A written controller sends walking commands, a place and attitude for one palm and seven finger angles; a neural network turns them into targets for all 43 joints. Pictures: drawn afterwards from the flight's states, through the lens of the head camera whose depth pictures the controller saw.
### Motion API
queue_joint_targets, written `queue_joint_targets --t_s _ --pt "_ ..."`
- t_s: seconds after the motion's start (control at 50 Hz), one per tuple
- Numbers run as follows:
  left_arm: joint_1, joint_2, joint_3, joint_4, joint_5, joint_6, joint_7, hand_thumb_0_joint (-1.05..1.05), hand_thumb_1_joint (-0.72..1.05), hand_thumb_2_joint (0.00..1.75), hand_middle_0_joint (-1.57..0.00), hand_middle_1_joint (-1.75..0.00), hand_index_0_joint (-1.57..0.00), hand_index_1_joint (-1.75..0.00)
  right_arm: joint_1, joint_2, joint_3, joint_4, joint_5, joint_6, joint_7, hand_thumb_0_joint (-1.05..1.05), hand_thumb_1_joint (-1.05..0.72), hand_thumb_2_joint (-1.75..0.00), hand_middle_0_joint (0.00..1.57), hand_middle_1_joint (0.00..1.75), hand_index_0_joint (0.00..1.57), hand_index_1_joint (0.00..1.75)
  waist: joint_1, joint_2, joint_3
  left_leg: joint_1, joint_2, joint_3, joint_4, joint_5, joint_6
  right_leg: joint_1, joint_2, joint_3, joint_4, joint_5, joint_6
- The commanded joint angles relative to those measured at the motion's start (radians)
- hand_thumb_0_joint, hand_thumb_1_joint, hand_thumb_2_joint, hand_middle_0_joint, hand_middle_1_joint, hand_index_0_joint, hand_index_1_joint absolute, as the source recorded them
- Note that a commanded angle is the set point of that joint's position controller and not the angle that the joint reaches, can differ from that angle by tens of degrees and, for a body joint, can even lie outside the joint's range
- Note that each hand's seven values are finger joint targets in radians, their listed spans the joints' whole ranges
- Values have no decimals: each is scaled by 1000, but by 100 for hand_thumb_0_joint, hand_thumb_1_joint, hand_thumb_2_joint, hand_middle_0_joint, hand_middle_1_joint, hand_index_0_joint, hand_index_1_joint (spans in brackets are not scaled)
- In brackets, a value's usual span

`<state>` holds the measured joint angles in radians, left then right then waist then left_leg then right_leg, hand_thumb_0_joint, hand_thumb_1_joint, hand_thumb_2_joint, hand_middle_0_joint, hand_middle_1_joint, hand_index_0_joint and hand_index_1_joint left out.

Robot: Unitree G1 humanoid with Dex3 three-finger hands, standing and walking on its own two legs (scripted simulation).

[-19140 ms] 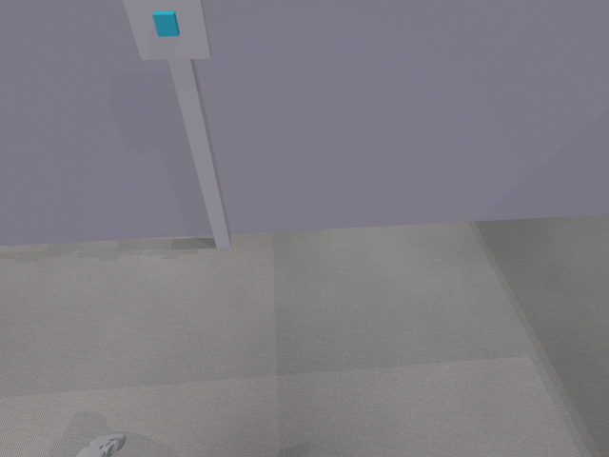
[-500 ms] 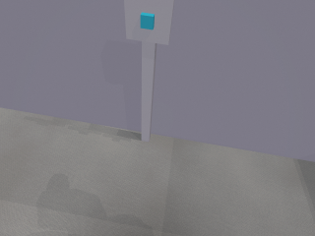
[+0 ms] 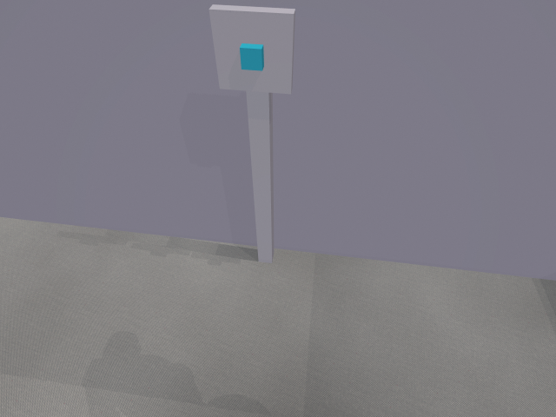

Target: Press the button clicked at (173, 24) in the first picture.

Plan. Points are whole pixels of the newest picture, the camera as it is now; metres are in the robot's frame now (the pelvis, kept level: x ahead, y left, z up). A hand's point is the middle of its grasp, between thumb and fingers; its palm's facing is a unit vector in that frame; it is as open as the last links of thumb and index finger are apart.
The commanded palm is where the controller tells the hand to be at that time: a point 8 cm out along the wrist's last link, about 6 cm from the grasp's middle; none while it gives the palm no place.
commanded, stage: let the arm hang, fingers relaxed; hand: left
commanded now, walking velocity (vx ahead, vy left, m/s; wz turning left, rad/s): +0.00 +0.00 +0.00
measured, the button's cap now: (252, 56) +0.81 +0.11 +0.14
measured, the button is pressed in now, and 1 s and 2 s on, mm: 0 0 0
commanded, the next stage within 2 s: stand and wait in 0.22 s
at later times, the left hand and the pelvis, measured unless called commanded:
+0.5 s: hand out of the picture +0.00 +0.16 -0.18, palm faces +0.06 -0.98 -0.18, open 7.4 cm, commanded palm none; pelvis +0.01 +0.00 +0.00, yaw +0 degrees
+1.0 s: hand out of the picture +0.03 +0.17 -0.17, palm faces +0.05 -0.98 -0.20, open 7.4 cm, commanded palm none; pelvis +0.02 -0.01 +0.00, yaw +0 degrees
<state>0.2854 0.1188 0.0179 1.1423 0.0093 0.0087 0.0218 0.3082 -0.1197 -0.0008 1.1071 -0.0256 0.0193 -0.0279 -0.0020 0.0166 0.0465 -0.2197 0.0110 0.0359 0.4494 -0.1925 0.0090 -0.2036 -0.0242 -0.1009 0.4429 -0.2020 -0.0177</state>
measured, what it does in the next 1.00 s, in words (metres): stands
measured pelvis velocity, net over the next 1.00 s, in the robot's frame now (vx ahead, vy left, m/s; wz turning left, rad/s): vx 0.02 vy -0.01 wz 0.00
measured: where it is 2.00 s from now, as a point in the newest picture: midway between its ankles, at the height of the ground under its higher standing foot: outside the picture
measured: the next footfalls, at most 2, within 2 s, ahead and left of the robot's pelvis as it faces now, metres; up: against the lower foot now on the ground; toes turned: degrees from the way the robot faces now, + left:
none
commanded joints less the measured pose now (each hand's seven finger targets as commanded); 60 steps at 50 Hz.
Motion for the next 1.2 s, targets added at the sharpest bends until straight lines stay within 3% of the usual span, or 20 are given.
queue_joint_targets --t_s 0.0,0.12,0.26,0.56,1.18 --pt "68 111 23 -15 3 -12 13 0 90 90 -20 -30 -20 -30 92 -73 -19 -17 0 -11 -7 0 -90 -90 20 30 20 30 -3 12 69 -52 69 -81 -113 -95 23 -56 -86 109 -129 -157 -30" --pt "69 97 29 -14 3 -14 13 0 90 90 -20 -30 -20 -30 100 -62 -22 -16 0 -16 -11 0 -90 -90 20 30 20 30 0 21 45 -62 72 -87 -111 -76 24 -25 -82 106 -115 -114 -32" --pt "66 98 31 -13 2 -18 16 0 90 90 -20 -30 -20 -30 109 -62 -24 -10 4 -19 -12 0 -90 -90 20 30 20 30 -2 -12 31 -41 78 -86 -96 -9 22 -7 -88 94 -110 -70 -29" --pt "53 111 28 -9 2 -26 16 0 90 90 -20 -30 -20 -30 69 -78 -28 -3 6 -19 -12 0 -90 -90 20 30 20 30 -7 -5 43 7 84 -75 -98 33 16 -15 -92 100 -129 -34 -24" --pt "-62 219 39 -26 1 -39 4 0 90 90 -20 -30 -20 -30 -49 -203 -35 -5 7 -32 -9 0 -90 -90 20 30 20 30 -4 -10 -4 61 106 -91 -135 110 13 62 -100 110 -154 66 -29"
